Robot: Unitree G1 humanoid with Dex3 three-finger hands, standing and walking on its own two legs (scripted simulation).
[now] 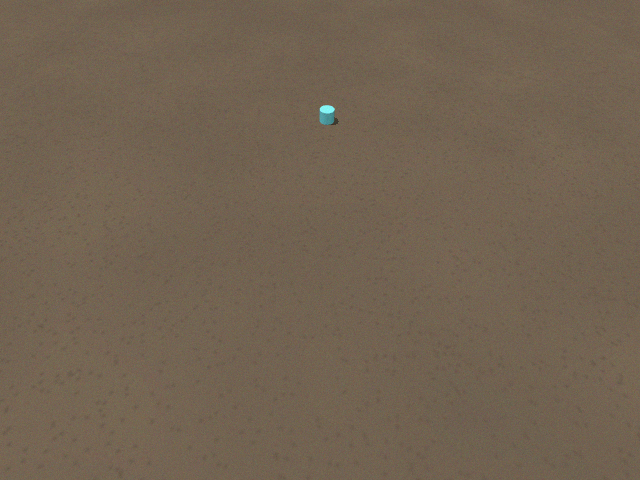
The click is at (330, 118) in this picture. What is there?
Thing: low tin
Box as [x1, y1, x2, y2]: [319, 105, 334, 124]
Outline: 324,105 320,107 319,120 324,124 329,124 333,122 334,109 329,105
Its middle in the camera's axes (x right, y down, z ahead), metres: +0.03 -0.68 +2.17
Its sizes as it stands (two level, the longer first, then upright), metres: 0.083 0.083 0.072
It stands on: the floor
